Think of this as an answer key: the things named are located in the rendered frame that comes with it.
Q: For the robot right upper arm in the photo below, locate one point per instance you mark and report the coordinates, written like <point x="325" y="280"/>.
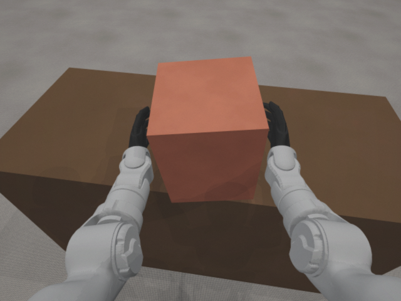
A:
<point x="336" y="257"/>

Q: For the pedestal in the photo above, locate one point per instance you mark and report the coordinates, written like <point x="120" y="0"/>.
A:
<point x="59" y="161"/>

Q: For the left robot forearm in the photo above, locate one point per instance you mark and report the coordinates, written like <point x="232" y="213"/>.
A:
<point x="128" y="196"/>

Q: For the robot left upper arm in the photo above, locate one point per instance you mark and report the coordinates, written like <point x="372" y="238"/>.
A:
<point x="99" y="260"/>

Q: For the robot left hand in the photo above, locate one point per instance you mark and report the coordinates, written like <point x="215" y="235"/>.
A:
<point x="138" y="136"/>

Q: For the carton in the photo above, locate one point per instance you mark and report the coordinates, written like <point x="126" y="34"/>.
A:
<point x="208" y="129"/>

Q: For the robot right hand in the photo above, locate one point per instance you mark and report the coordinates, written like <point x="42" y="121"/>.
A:
<point x="278" y="134"/>

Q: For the right robot forearm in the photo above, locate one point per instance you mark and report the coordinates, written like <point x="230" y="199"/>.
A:
<point x="292" y="196"/>

